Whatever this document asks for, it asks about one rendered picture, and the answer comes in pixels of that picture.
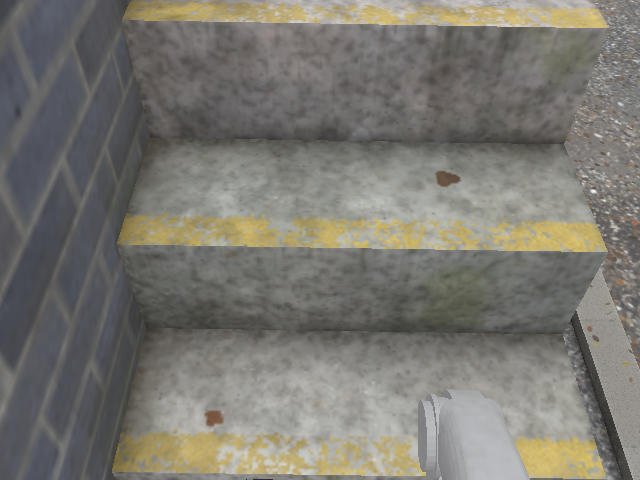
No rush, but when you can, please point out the right robot thigh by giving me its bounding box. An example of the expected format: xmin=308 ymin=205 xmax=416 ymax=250
xmin=418 ymin=389 xmax=530 ymax=480

